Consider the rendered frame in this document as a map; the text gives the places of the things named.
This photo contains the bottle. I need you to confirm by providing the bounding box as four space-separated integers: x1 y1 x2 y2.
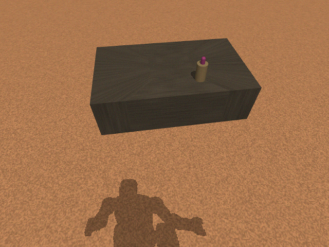
195 57 208 82

